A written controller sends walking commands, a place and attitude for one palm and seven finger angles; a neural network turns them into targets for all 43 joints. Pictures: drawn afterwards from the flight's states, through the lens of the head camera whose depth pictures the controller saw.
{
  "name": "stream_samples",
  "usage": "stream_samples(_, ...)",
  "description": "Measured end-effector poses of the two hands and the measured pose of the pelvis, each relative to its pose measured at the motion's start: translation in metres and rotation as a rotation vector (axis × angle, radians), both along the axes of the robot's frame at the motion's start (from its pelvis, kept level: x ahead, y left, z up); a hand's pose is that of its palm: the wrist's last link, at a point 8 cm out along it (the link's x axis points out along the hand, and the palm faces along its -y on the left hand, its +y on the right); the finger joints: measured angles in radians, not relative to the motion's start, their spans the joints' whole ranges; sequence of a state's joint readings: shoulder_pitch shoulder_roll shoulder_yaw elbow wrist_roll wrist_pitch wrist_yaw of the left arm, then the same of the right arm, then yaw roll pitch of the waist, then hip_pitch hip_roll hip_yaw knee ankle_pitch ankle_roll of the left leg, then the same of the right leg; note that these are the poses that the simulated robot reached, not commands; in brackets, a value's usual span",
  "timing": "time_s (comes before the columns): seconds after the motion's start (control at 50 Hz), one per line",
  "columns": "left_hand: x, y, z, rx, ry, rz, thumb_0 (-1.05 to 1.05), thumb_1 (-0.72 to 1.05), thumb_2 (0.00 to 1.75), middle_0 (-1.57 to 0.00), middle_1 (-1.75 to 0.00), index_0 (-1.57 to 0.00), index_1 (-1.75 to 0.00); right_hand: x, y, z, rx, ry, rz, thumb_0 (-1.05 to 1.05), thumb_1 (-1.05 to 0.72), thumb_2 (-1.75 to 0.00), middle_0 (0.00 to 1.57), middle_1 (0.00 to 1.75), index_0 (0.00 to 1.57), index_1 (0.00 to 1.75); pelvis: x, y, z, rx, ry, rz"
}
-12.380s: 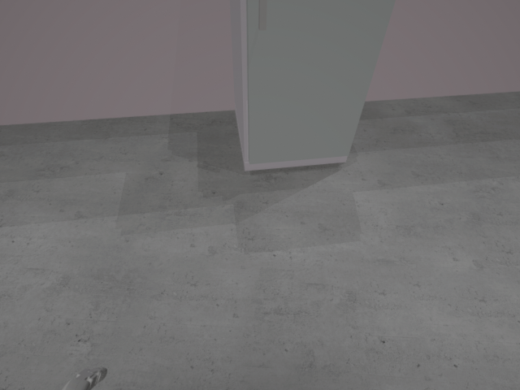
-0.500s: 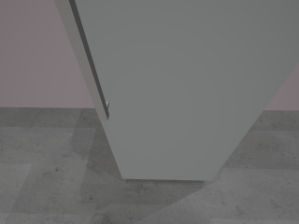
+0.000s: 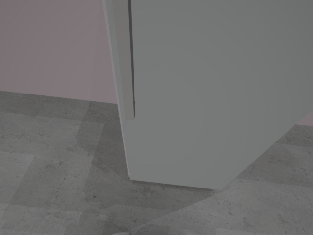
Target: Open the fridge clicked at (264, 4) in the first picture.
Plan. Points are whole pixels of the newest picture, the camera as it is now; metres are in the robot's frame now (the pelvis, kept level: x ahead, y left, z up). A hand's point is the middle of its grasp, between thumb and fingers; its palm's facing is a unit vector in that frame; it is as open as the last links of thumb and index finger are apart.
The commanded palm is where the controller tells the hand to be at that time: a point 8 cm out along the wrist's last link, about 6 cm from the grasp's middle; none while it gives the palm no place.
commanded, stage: come to a stop and stand still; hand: left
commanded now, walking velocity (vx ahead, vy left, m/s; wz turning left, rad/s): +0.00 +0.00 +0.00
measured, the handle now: (128, 53) +0.43 +0.12 +0.23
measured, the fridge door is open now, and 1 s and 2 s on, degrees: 0 0 0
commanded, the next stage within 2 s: look again from close up in 1.16 s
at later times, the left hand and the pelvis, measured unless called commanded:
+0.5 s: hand out of the picture -0.03 +0.16 -0.17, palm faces +0.00 -0.99 -0.15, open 7.4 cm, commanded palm none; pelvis -0.03 +0.00 +0.01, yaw -1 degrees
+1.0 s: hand out of the picture -0.02 +0.19 -0.17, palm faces +0.00 -0.98 -0.21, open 7.4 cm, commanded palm none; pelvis -0.02 +0.02 +0.00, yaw -1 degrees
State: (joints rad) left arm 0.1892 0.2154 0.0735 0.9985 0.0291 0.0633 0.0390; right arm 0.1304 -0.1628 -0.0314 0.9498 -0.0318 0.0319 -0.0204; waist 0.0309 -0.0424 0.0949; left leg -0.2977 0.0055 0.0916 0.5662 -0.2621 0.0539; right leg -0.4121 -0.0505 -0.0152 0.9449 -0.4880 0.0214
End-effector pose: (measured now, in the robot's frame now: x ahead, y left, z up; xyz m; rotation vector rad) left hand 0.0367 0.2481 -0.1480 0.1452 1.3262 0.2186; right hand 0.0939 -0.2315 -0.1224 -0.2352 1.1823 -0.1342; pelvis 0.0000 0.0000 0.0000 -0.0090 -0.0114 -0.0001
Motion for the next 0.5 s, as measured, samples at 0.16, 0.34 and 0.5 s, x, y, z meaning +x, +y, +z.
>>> stream_samples(0.16,-0.028,0.001,0.013,0.004,0.036,-0.032,0.0,0.91,0.9,-0.2,-0.3,-0.19,-0.3,-0.031,0.02,-0.006,0.059,0.01,-0.038,0.0,-0.91,-0.9,0.2,0.3,0.2,0.3,-0.015,0.008,0.006,0.013,0.02,-0.02)
stream_samples(0.34,-0.06,-0.025,0.017,-0.02,0.06,-0.055,0.0,0.91,0.9,-0.2,-0.3,-0.2,-0.3,-0.096,0.005,-0.018,0.076,0.111,-0.119,-0.01,-0.93,-0.9,0.2,0.3,0.2,0.3,-0.025,0.004,0.008,0.015,0.004,-0.024)
stream_samples(0.5,-0.07,-0.041,0.005,-0.085,0.077,-0.058,0.0,0.91,0.9,-0.2,-0.3,-0.2,-0.3,-0.158,0.009,-0.01,0.055,0.258,-0.153,0.0,-0.92,-0.9,0.2,0.3,0.19,0.29,-0.028,-0.001,0.01,0.009,-0.012,-0.021)
